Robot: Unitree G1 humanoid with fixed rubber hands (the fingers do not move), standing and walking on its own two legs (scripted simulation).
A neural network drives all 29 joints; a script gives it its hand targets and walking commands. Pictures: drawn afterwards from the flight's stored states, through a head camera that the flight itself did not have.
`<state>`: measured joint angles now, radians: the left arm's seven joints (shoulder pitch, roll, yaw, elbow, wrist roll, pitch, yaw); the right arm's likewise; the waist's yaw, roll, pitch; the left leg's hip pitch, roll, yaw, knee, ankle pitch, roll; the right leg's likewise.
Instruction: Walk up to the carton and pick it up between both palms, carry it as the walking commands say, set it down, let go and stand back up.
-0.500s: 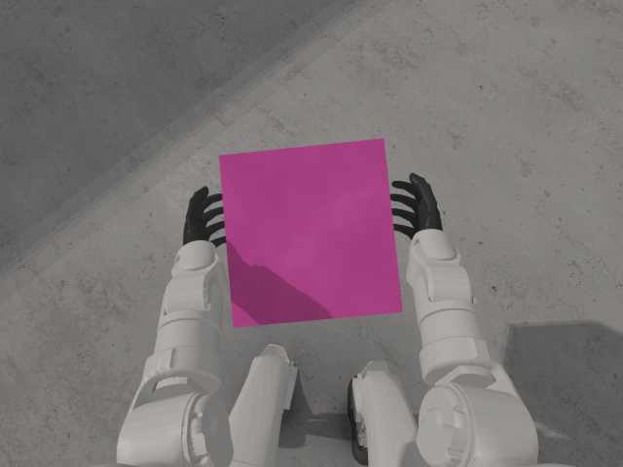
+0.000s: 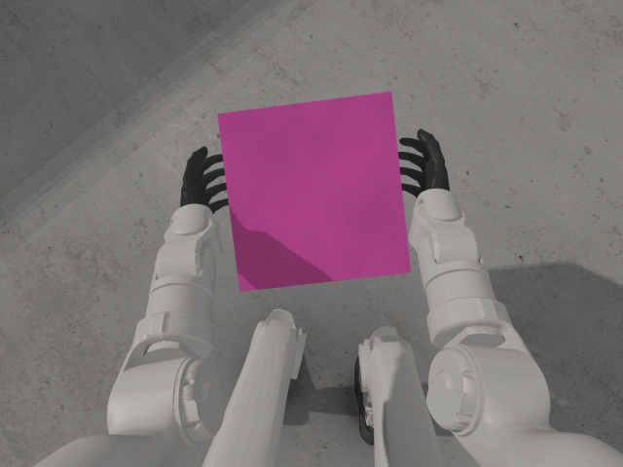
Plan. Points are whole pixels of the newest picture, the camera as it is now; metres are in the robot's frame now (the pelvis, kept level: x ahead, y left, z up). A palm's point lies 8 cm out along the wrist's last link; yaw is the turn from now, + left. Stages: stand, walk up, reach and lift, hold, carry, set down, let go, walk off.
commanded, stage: set down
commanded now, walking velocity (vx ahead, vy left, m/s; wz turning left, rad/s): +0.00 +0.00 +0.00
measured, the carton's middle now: (315, 197) +0.45 +0.06 -0.17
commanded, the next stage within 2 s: none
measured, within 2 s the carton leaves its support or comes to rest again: neither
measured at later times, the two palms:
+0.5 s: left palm (219, 211) +0.42 +0.20 -0.18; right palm (411, 194) +0.47 -0.09 -0.18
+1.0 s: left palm (239, 217) +0.44 +0.21 -0.32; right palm (392, 203) +0.50 -0.08 -0.31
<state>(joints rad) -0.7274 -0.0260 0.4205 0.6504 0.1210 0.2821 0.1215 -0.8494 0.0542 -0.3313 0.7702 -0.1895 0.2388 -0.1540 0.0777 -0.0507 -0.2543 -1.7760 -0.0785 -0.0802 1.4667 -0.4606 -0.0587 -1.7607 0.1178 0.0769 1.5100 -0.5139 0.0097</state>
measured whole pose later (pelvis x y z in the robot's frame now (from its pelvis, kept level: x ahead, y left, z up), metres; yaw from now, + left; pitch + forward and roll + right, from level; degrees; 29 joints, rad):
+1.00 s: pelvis -0.06 +0.00 -0.14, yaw +0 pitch +33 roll +2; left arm -1.31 0.17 0.34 0.60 -0.07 0.35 0.32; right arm -1.45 -0.17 -0.20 0.72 -0.02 0.32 -0.26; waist 0.07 -0.05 0.53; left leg -2.03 -0.12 -0.07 1.95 -0.49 -0.10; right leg -2.02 0.16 0.06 2.01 -0.55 0.04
